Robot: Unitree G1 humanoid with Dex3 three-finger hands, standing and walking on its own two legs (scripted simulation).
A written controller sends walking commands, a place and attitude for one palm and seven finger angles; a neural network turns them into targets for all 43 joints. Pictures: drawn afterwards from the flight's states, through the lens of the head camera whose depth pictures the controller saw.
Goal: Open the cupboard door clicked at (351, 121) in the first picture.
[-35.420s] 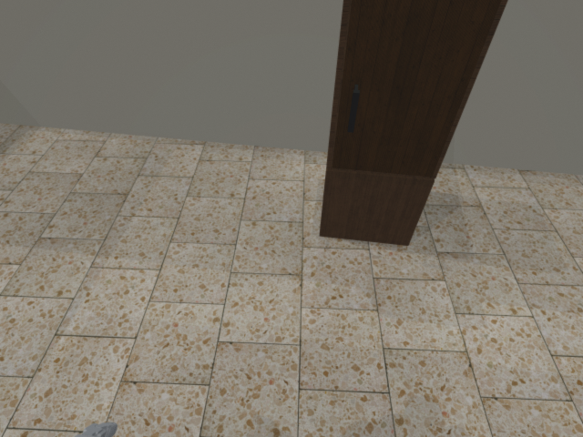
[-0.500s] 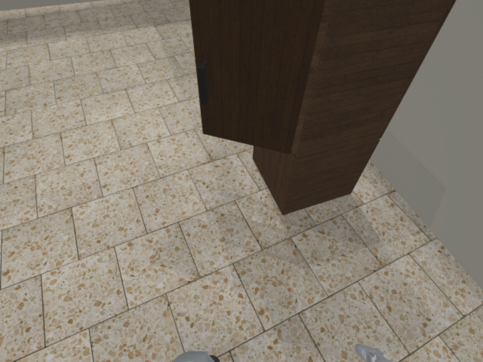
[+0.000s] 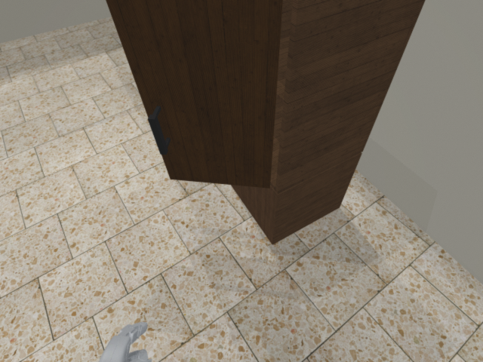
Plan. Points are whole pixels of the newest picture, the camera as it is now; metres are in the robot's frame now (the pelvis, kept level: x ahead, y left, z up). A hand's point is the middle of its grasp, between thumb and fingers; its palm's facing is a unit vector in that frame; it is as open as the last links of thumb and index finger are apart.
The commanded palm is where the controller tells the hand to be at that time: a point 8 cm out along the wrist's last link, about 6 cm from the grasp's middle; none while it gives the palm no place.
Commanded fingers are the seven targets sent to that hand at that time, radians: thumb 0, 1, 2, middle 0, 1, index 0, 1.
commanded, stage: take the last steps up to it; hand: left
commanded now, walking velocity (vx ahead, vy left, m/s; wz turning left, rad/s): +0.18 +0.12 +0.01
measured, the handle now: (160, 130) +0.70 +0.25 -0.08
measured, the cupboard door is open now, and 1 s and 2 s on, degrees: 53 53 53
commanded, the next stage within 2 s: come to a stop and stand still in 0.10 s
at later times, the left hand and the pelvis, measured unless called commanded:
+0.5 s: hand out of the picture +0.10 +0.25 -0.18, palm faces +0.07 -0.97 -0.21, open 7.3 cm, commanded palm none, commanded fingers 0.00 0.90 0.90 -0.20 -0.30 -0.20 -0.30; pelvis +0.12 +0.06 +0.00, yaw +0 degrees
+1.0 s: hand (150, 361) +0.15 +0.19 -0.17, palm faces +0.02 -0.98 -0.21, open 7.3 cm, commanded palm none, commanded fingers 0.00 0.90 0.90 -0.20 -0.30 -0.20 -0.30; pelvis +0.12 +0.01 +0.01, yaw +0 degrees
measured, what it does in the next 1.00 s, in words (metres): walks ahead: left foot, then right foot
